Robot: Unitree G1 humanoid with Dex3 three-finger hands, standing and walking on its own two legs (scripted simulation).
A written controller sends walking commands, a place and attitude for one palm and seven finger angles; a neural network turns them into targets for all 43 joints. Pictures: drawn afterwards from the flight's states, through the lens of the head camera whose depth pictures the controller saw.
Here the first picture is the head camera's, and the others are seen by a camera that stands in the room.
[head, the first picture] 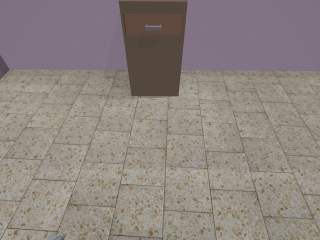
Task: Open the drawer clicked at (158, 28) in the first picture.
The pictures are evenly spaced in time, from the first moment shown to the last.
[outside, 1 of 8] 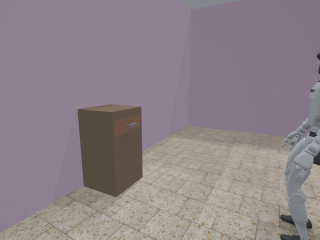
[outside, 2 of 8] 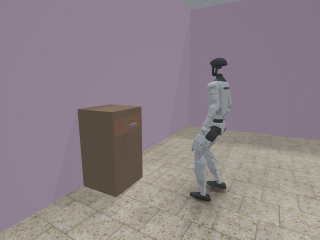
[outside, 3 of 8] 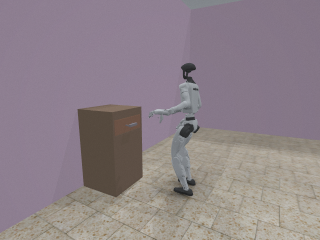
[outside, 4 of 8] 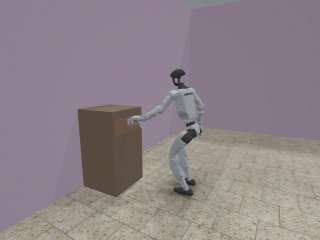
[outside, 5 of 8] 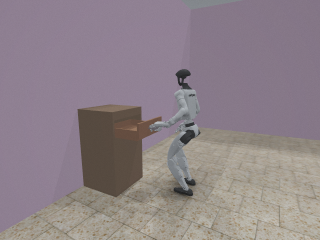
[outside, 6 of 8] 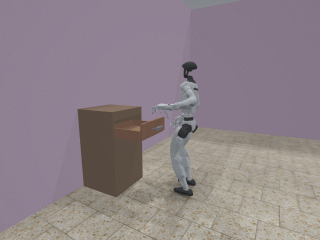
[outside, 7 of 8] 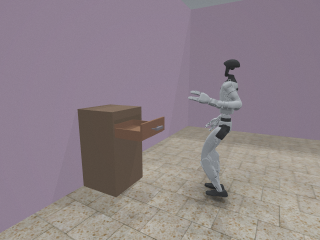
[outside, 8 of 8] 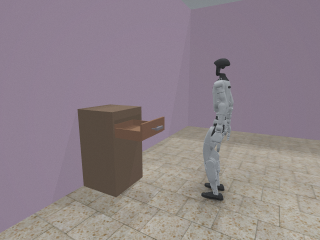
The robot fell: no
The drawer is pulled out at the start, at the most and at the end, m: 0.00 0.30 0.30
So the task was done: yes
